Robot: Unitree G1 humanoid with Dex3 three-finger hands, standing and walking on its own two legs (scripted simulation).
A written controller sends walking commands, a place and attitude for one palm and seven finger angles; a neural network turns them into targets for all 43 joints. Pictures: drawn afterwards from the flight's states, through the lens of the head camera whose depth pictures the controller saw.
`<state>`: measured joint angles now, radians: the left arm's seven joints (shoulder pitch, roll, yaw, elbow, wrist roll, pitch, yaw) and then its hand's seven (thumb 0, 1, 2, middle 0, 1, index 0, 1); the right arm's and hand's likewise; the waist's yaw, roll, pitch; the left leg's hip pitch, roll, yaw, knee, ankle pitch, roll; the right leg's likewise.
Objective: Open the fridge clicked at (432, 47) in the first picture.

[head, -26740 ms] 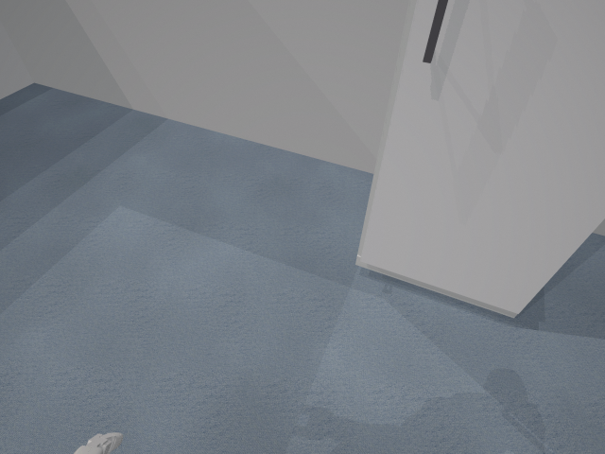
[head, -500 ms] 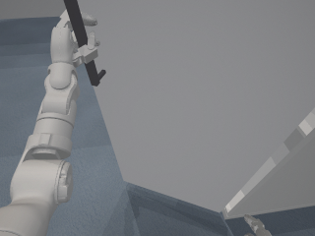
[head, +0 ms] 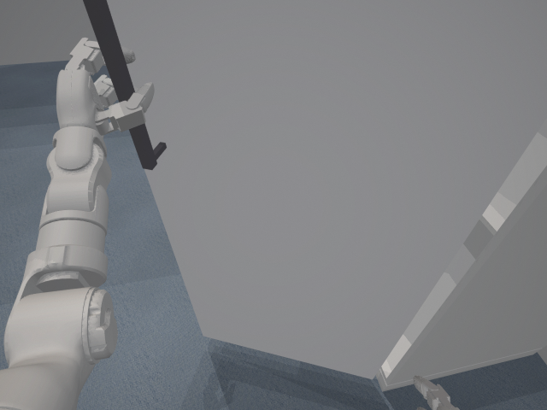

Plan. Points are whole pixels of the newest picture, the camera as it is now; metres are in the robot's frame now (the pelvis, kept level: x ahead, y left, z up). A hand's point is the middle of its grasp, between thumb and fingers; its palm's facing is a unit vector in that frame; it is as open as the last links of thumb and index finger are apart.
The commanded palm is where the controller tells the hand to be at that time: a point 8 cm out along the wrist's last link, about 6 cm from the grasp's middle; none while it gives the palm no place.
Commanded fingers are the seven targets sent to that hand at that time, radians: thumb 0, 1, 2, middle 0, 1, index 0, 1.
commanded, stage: loosen the grip on the handle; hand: left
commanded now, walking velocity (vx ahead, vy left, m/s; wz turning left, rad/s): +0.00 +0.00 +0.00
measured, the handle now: (131, 80) +0.48 +0.22 +0.27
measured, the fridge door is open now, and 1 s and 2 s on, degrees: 64 67 67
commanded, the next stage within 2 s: slip the hand off the handle in 0.40 s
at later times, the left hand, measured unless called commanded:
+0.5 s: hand (122, 118) +0.41 +0.21 +0.25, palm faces +0.27 -0.95 -0.13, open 14.5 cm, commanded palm +0.38 +0.27 +0.24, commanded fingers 0.00 -0.55 0.20 -0.25 -1.15 -0.25 -1.15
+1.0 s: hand (68, 120) +0.42 +0.29 +0.24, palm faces +0.30 -0.94 -0.14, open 14.7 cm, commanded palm +0.38 +0.33 +0.24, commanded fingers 0.00 -0.55 0.20 -0.25 -1.15 -0.25 -1.15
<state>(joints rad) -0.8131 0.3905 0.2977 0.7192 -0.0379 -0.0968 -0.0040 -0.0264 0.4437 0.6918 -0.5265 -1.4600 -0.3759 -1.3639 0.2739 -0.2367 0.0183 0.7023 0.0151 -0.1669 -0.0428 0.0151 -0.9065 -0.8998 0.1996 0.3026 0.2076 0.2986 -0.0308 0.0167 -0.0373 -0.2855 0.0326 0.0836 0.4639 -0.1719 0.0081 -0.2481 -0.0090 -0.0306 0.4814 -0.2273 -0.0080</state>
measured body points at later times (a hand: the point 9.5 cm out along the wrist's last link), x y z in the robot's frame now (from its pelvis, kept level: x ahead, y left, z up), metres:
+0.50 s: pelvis +0.02 -0.01 +0.00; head +0.02 -0.02 +0.45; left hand +0.39 +0.26 +0.26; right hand +0.18 -0.26 -0.09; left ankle +0.05 +0.11 -0.74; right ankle +0.02 -0.12 -0.74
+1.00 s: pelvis +0.04 +0.00 +0.00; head +0.04 -0.01 +0.45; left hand +0.40 +0.34 +0.25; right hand +0.17 -0.26 -0.10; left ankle +0.05 +0.11 -0.74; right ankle +0.02 -0.12 -0.74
